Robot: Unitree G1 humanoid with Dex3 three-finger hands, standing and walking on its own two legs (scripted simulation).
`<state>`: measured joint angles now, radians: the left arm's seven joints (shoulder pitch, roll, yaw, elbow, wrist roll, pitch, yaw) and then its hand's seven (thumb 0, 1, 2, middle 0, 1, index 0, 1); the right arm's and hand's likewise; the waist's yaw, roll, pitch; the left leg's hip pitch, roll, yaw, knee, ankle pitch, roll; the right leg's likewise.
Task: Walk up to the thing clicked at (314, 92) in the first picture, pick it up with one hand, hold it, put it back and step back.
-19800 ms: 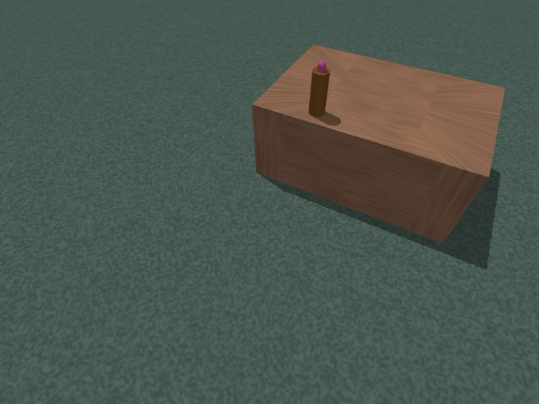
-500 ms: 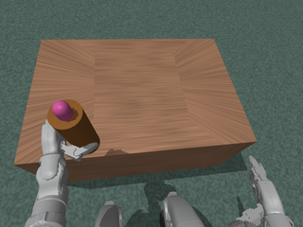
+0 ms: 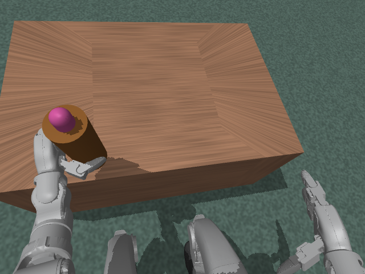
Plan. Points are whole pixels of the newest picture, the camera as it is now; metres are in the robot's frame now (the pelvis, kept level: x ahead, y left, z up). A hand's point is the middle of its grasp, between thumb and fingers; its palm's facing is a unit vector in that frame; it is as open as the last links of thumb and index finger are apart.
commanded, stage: crouch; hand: left
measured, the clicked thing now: (78, 140) +0.40 +0.16 +0.02
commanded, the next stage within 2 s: lower in 0.08 s
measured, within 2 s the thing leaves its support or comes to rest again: rests again in 1.10 s
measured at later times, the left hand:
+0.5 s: hand (88, 151) +0.43 +0.17 -0.09, palm faces +0.07 -1.00 +0.01, open 10.2 cm
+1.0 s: hand (90, 155) +0.43 +0.17 -0.13, palm faces +0.09 -1.00 +0.00, open 10.2 cm
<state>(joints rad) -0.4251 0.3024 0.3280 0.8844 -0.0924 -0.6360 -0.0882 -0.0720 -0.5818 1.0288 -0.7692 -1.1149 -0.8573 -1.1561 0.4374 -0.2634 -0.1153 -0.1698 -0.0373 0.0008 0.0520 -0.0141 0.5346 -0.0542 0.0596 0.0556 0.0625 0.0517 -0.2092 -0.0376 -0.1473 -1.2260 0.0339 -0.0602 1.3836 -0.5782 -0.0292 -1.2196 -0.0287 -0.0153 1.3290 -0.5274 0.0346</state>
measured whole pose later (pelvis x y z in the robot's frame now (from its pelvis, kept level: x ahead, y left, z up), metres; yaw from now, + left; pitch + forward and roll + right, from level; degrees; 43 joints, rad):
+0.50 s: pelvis -0.01 +0.00 -0.03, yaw -1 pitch +28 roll -3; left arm -0.47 0.37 0.40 0.98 -0.07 -0.69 -0.08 -0.07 -0.58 1.03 -0.76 -1.12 -0.85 -1.16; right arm 0.47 -0.30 -0.13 -0.33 -0.04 -0.03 0.07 -0.01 0.54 -0.06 0.06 0.06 0.06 0.05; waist -0.29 -0.06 -0.16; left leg -1.40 0.04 -0.07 1.51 -0.61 -0.03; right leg -1.39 -0.02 -0.02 1.45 -0.56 0.04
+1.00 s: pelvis -0.01 +0.00 -0.06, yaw -1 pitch +30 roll -4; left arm -0.48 0.41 0.44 1.00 -0.05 -0.71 -0.05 -0.07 -0.57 1.03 -0.75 -1.13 -0.84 -1.17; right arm 0.48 -0.31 -0.16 -0.43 -0.03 -0.02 0.10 -0.01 0.53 -0.06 0.06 0.06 0.07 0.05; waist -0.34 -0.05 -0.17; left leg -1.52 0.04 -0.09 1.63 -0.64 -0.03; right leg -1.51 -0.02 -0.02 1.56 -0.58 0.04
